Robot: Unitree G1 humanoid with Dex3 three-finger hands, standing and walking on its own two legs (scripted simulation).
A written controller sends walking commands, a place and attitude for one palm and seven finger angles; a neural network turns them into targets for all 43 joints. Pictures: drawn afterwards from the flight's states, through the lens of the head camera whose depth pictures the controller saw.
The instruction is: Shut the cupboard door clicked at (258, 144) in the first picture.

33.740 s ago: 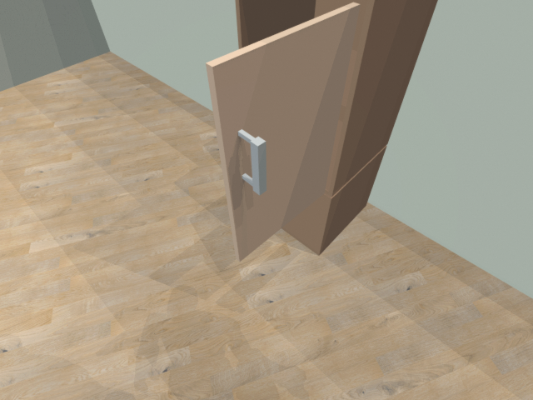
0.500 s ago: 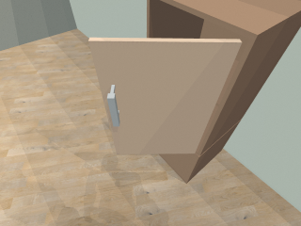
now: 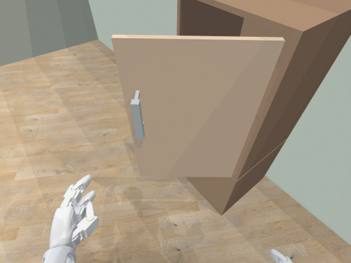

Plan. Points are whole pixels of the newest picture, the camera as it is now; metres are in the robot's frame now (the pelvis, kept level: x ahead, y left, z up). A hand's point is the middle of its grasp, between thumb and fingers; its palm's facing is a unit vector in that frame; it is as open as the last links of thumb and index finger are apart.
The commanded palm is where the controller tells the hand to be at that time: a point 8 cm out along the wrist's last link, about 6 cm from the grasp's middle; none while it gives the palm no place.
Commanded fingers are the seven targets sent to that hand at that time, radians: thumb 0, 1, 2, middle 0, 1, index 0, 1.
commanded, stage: raise the hand and make a fist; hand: left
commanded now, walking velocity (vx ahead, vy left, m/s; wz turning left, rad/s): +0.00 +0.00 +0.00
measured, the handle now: (139, 115) +0.49 +0.12 +0.06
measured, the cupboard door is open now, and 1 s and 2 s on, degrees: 51 51 51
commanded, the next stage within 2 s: bring the fist close to the handle in 1.72 s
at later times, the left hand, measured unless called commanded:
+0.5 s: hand (97, 235) +0.19 +0.17 -0.01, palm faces -0.04 -1.00 -0.03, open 4.8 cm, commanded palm +0.16 +0.23 +0.00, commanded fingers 0.00 0.90 0.90 -0.84 -1.00 -0.84 -1.00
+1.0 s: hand (86, 217) +0.21 +0.19 +0.04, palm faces +0.01 -1.00 -0.05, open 3.1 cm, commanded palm +0.19 +0.24 +0.04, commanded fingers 0.00 0.90 0.90 -1.30 -1.50 -1.30 -1.50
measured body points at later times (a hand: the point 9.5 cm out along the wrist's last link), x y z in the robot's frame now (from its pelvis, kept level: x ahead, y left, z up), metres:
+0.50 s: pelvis -0.02 -0.01 -0.07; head +0.04 -0.01 +0.37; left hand +0.19 +0.23 +0.00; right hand +0.18 -0.21 -0.15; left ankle +0.00 +0.13 -0.71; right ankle +0.03 -0.15 -0.71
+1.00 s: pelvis +0.00 +0.01 -0.04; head +0.04 +0.01 +0.40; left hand +0.21 +0.24 +0.04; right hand +0.20 -0.22 -0.10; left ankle +0.00 +0.13 -0.71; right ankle +0.03 -0.15 -0.71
